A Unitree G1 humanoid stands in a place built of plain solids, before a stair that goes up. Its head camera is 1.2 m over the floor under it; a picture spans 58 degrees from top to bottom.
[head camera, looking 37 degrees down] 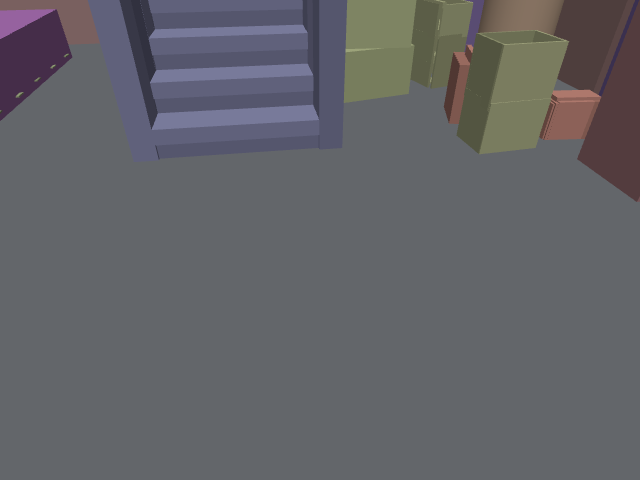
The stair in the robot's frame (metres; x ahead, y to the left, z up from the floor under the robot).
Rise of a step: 0.20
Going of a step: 0.24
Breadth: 1.03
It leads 9 degrees to the left of straight ahead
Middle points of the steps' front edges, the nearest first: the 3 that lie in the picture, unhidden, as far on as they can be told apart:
2.47 0.49 0.20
2.71 0.53 0.39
2.95 0.57 0.59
